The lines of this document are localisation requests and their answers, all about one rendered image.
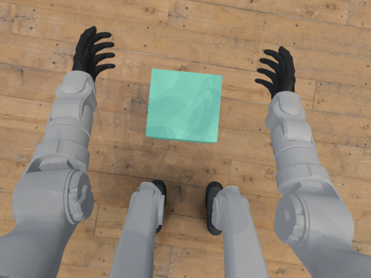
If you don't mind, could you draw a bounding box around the robot left thigh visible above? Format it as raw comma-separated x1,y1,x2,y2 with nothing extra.
108,188,165,278

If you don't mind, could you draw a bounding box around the right robot forearm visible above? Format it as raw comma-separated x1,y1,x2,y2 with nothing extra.
265,91,354,237

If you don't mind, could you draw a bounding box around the carton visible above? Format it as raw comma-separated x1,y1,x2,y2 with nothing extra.
146,69,223,143

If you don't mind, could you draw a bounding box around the right robot hand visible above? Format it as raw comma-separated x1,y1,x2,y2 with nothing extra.
255,46,296,100

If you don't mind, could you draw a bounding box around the left robot upper arm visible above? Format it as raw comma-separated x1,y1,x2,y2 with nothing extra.
0,169,94,278

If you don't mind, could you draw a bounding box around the left robot forearm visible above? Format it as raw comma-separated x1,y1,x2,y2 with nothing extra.
12,71,97,221

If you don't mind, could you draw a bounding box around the robot right thigh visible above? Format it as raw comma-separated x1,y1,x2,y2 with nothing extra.
213,192,270,278

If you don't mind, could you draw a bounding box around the robot thigh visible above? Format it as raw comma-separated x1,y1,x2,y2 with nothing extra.
213,192,270,278
108,188,165,278

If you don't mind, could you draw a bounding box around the right robot upper arm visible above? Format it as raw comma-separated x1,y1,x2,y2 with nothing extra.
273,192,371,278

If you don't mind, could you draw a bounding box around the left robot hand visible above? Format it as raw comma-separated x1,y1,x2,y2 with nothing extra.
72,26,115,82

